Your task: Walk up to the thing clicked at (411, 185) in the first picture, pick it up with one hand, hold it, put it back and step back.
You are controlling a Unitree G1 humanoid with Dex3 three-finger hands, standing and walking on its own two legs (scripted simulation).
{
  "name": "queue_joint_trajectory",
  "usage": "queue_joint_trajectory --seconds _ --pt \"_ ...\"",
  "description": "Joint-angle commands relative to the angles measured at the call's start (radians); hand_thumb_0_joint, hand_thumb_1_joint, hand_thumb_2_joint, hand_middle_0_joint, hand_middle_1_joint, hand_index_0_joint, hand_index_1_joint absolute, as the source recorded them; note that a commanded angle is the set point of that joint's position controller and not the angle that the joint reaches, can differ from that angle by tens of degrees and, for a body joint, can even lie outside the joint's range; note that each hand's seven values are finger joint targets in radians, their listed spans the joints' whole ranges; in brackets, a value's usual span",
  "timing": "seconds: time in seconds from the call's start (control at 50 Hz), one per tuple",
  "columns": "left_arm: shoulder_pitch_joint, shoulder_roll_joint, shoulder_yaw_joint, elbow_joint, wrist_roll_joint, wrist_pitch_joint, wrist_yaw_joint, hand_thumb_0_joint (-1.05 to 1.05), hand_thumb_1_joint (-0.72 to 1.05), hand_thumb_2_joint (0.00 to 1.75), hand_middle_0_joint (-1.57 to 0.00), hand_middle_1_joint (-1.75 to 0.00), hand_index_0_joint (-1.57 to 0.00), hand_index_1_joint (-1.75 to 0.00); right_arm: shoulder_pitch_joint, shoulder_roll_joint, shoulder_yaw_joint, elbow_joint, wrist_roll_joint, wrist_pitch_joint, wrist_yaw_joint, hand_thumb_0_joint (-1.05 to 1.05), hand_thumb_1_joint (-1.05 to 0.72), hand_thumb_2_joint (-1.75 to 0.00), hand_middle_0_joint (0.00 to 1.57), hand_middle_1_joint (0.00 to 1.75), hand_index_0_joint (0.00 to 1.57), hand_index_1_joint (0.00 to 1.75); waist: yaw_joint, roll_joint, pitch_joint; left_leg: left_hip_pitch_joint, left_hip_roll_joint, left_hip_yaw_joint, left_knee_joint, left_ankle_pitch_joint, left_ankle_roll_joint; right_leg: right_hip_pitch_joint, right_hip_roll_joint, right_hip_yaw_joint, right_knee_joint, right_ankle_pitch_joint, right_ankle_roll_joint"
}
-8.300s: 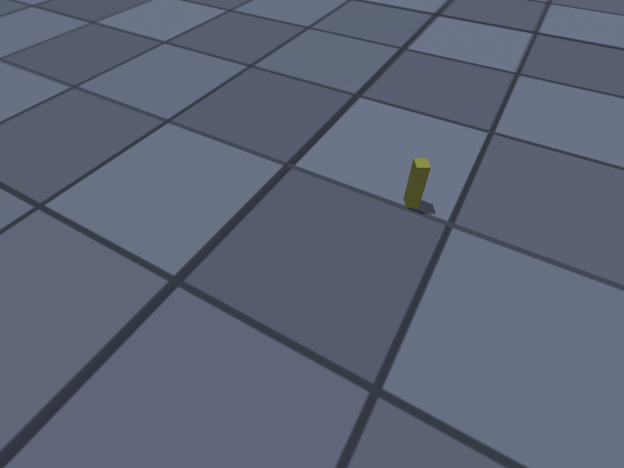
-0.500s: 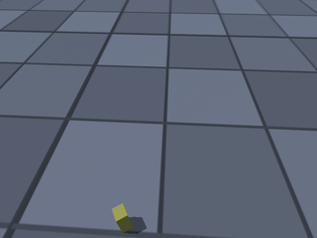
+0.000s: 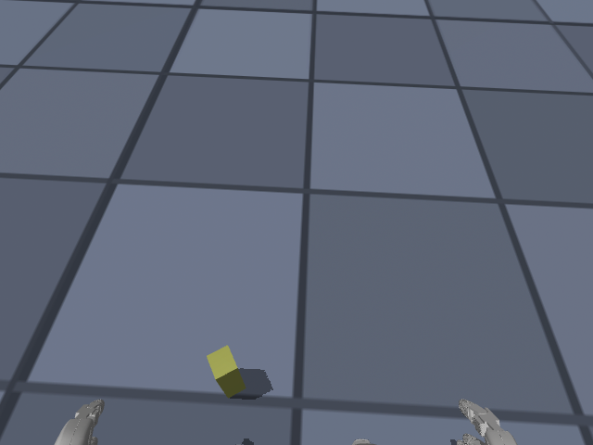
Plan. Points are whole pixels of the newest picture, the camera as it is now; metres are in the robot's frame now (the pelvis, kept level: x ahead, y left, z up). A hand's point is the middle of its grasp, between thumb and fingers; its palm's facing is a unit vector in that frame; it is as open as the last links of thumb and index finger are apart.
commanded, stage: go down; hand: left
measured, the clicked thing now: (227, 373) +0.37 +0.19 -0.62
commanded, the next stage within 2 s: none
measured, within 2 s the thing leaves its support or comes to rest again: neither
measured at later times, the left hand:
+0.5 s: hand out of the picture +0.14 +0.27 -0.15, palm faces +0.07 -0.94 -0.33, open 17.4 cm
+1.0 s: hand (113, 394) +0.25 +0.33 -0.24, palm faces +0.13 -0.97 -0.22, open 17.4 cm
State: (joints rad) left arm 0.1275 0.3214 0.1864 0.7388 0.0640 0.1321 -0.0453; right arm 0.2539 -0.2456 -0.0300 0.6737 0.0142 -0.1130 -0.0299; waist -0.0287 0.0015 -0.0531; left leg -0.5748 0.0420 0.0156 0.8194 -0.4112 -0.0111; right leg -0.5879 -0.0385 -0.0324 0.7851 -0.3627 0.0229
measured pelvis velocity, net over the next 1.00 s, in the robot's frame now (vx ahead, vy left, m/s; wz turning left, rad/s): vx -0.05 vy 0.00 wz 0.00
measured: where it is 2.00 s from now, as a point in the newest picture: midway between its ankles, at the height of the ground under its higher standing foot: outside the picture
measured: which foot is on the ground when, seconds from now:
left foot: down 0.00-1.00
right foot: down 0.00-1.00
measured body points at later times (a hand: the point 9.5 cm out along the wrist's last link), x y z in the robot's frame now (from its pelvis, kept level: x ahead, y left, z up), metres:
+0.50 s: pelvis +0.00 +0.01 -0.05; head +0.07 +0.03 +0.40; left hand +0.14 +0.32 -0.13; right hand +0.17 -0.24 -0.12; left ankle +0.00 +0.12 -0.70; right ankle +0.01 -0.14 -0.70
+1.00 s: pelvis -0.05 +0.00 -0.17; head +0.11 +0.03 +0.25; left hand +0.24 +0.38 -0.22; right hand +0.11 -0.27 -0.27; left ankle +0.00 +0.12 -0.70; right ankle +0.01 -0.14 -0.70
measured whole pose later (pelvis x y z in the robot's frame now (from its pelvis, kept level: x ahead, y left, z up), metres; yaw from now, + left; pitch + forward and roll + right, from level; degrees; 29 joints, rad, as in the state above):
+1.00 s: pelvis -0.05 +0.00 -0.17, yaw +0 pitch +29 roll -3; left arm -0.17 0.55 0.51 0.79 -0.09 -0.20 -0.37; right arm 0.17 -0.29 0.01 0.62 0.00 -0.21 -0.05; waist -0.06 -0.01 -0.17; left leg -1.49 0.04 -0.05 1.64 -0.66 -0.01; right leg -1.48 -0.05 -0.05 1.59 -0.60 0.02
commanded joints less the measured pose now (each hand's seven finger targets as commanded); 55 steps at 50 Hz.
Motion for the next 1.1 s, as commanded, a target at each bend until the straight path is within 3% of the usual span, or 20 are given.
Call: queue_joint_trajectory --seconds 0.0,0.06,0.12,0.14,0.2,0.24,0.38,0.4,0.44,0.46,0.5,0.6,0.66,0.74,0.78,0.84,0.86,0.88,1.04,1.08 --pt "0.028 0.198 0.068 -0.221 -0.003 -0.001 0.009 0.00 -0.61 0.01 -0.13 -0.11 -0.12 -0.11 -0.008 -0.162 -0.056 -0.149 0.005 -0.063 -0.027 0.00 -0.81 -0.87 0.20 0.30 0.20 0.30 -0.002 0.038 -0.184 0.019 -0.026 -0.017 -0.058 0.206 0.009 0.034 0.044 -0.022 -0.026 0.142 -0.035" --pt "0.054 0.207 0.073 -0.365 -0.006 0.026 0.011 0.00 -0.61 0.00 -0.13 -0.09 -0.12 -0.10 -0.022 -0.157 -0.056 -0.186 0.004 -0.073 -0.036 0.00 -0.82 -0.88 0.20 0.30 0.20 0.30 0.006 0.079 -0.234 0.012 -0.022 -0.028 -0.024 0.224 0.004 0.011 0.040 -0.020 0.014 0.147 -0.037" --pt "0.149 0.184 0.069 -0.374 -0.014 0.066 0.009 0.00 -0.61 0.00 -0.13 -0.08 -0.12 -0.08 -0.004 -0.148 -0.046 -0.182 0.001 -0.082 -0.042 0.00 -0.82 -0.88 0.20 0.30 0.20 0.30 -0.003 0.075 -0.248 -0.010 -0.016 -0.036 0.014 0.278 0.002 0.001 0.040 -0.025 0.055 0.183 -0.037" --pt "0.094 0.212 0.077 -0.473 -0.016 0.069 0.012 0.00 -0.61 0.00 -0.13 -0.08 -0.12 -0.09 -0.025 -0.158 -0.052 -0.208 0.001 -0.087 -0.047 0.00 -0.82 -0.88 0.20 0.30 0.20 0.30 -0.002 0.093 -0.248 -0.018 -0.014 -0.042 0.023 0.270 0.001 -0.026 0.041 -0.026 0.064 0.168 -0.038" --pt "0.199 0.173 0.065 -0.438 -0.020 0.107 0.013 0.00 -0.61 0.02 -0.11 -0.09 -0.11 -0.09 -0.005 -0.143 -0.043 -0.206 -0.002 -0.094 -0.056 0.00 -0.82 -0.88 0.20 0.30 0.20 0.30 -0.012 0.076 -0.231 -0.062 -0.019 -0.039 0.052 0.225 0.005 -0.047 0.040 -0.027 0.081 0.143 -0.035" --pt "0.166 0.193 0.076 -0.564 -0.030 0.112 0.011 0.00 -0.61 0.02 -0.12 -0.09 -0.11 -0.10 -0.019 -0.148 -0.048 -0.239 -0.003 -0.101 -0.061 0.00 -0.82 -0.88 0.20 0.30 0.20 0.30 -0.007 0.112 -0.274 -0.047 -0.012 -0.047 0.064 0.258 0.000 -0.063 0.041 -0.030 0.109 0.151 -0.038" --pt "0.263 0.173 0.086 -0.544 -0.042 0.149 0.012 0.00 -0.59 0.02 -0.11 -0.09 -0.10 -0.10 -0.008 -0.135 -0.037 -0.241 -0.006 -0.117 -0.076 0.00 -0.82 -0.88 0.20 0.30 0.20 0.30 -0.018 0.072 -0.246 -0.135 -0.016 -0.053 0.113 0.188 0.008 -0.115 0.044 -0.035 0.141 0.105 -0.035" --pt "0.217 0.203 0.106 -0.639 -0.045 0.139 0.012 0.00 -0.58 0.03 -0.11 -0.08 -0.10 -0.09 -0.022 -0.136 -0.040 -0.268 -0.004 -0.121 -0.079 0.00 -0.83 -0.88 0.20 0.30 0.20 0.30 -0.007 0.099 -0.274 -0.128 -0.017 -0.052 0.122 0.196 0.008 -0.114 0.041 -0.029 0.148 0.111 -0.037" --pt "0.271 0.194 0.110 -0.567 -0.048 0.144 0.010 0.00 -0.59 0.03 -0.11 -0.08 -0.10 -0.09 -0.010 -0.134 -0.037 -0.247 -0.005 -0.119 -0.080 0.00 -0.83 -0.88 0.20 0.30 0.20 0.30 -0.012 0.078 -0.260 -0.156 -0.018 -0.053 0.137 0.215 0.008 -0.123 0.044 -0.035 0.162 0.125 -0.035" --pt "0.249 0.202 0.116 -0.624 -0.049 0.137 0.007 0.00 -0.59 0.04 -0.11 -0.09 -0.10 -0.10 -0.012 -0.136 -0.041 -0.267 -0.006 -0.123 -0.080 0.00 -0.83 -0.88 0.20 0.30 0.20 0.30 -0.004 0.094 -0.290 -0.148 -0.019 -0.051 0.147 0.224 0.008 -0.123 0.041 -0.030 0.170 0.131 -0.038" --pt "0.209 0.204 0.126 -0.568 -0.053 0.125 0.000 0.00 -0.60 0.03 -0.11 -0.09 -0.10 -0.10 -0.002 -0.135 -0.039 -0.246 -0.008 -0.129 -0.084 0.00 -0.84 -0.88 0.20 0.30 0.20 0.30 -0.031 0.085 -0.271 -0.172 -0.015 -0.051 0.172 0.227 0.009 -0.156 0.042 -0.031 0.187 0.137 -0.036" --pt "0.048 0.251 0.194 -0.394 -0.082 -0.004 -0.052 0.00 -0.61 0.01 -0.12 -0.09 -0.11 -0.10 -0.016 -0.145 -0.037 -0.224 -0.013 -0.158 -0.074 0.00 -0.85 -0.89 0.20 0.30 0.20 0.30 -0.035 0.046 -0.230 -0.344 -0.024 -0.040 0.282 0.087 0.023 -0.296 0.032 -0.014 0.275 0.034 -0.034" --pt "-0.132 0.331 0.236 -0.404 -0.106 -0.139 -0.123 0.00 -0.61 0.00 -0.13 -0.08 -0.13 -0.08 -0.023 -0.159 -0.042 -0.214 -0.013 -0.180 -0.061 0.00 -0.87 -0.89 0.20 0.30 0.20 0.30 -0.027 0.105 -0.311 -0.409 -0.029 -0.040 0.349 0.018 0.023 -0.397 0.025 0.003 0.369 -0.025 -0.040" --pt "-0.230 0.416 0.303 -0.322 -0.130 -0.276 -0.204 0.00 -0.61 0.00 -0.14 -0.13 -0.14 -0.13 -0.022 -0.188 -0.038 -0.202 -0.010 -0.187 -0.054 0.00 -0.86 -0.89 0.20 0.30 0.20 0.30 -0.005 0.149 -0.436 -0.458 -0.024 -0.066 0.416 -0.030 0.016 -0.508 0.015 0.014 0.485 -0.065 -0.046" --pt "-0.216 0.411 0.320 -0.237 -0.141 -0.309 -0.229 0.00 -0.61 0.01 -0.13 -0.12 -0.13 -0.12 -0.020 -0.204 -0.039 -0.199 -0.010 -0.172 -0.053 0.00 -0.85 -0.88 0.20 0.30 0.20 0.30 0.010 0.146 -0.484 -0.476 -0.021 -0.078 0.444 -0.011 0.011 -0.543 0.014 0.010 0.529 -0.049 -0.049" --pt "-0.254 0.478 0.387 -0.130 -0.158 -0.342 -0.263 0.00 -0.61 0.07 -0.11 -0.15 -0.11 -0.15 -0.016 -0.227 -0.038 -0.188 -0.006 -0.153 -0.047 0.00 -0.85 -0.88 0.20 0.30 0.20 0.30 0.025 0.121 -0.509 -0.557 -0.024 -0.081 0.492 -0.027 0.014 -0.572 0.015 0.007 0.571 -0.061 -0.049" --pt "-0.269 0.470 0.379 -0.114 -0.160 -0.356 -0.282 0.00 -0.61 0.08 -0.11 -0.15 -0.10 -0.16 -0.021 -0.227 -0.039 -0.183 -0.008 -0.145 -0.044 0.00 -0.85 -0.88 0.20 0.30 0.20 0.30 0.029 0.125 -0.528 -0.565 -0.026 -0.080 0.510 -0.026 0.015 -0.589 0.015 0.008 0.588 -0.060 -0.052" --pt "-0.294 0.519 0.414 -0.100 -0.159 -0.367 -0.294 0.00 -0.61 0.10 -0.10 -0.15 -0.09 -0.16 -0.018 -0.229 -0.038 -0.178 -0.010 -0.139 -0.043 0.00 -0.85 -0.88 0.20 0.30 0.20 0.30 0.036 0.119 -0.543 -0.597 -0.030 -0.072 0.537 -0.012 0.018 -0.582 0.011 0.016 0.593 -0.055 -0.051" --pt "-0.488 0.626 0.508 -0.019 -0.199 -0.478 -0.399 0.00 -0.54 0.11 -0.09 -0.14 -0.08 -0.14 -0.021 -0.249 -0.027 -0.132 -0.015 -0.122 -0.034 0.00 -0.86 -0.89 0.20 0.30 0.20 0.30 0.009 0.097 -0.608 -0.715 -0.032 -0.066 0.672 -0.006 0.030 -0.692 0.017 0.011 0.703 -0.059 -0.055" --pt "-0.542 0.633 0.503 0.006 -0.199 -0.501 -0.425 0.00 -0.51 0.13 -0.08 -0.14 -0.07 -0.14 -0.020 -0.256 -0.026 -0.120 -0.021 -0.118 -0.035 0.00 -0.86 -0.89 0.20 0.30 0.20 0.30 -0.002 0.125 -0.607 -0.716 -0.030 -0.070 0.700 -0.023 0.029 -0.761 0.016 0.009 0.727 -0.078 -0.056"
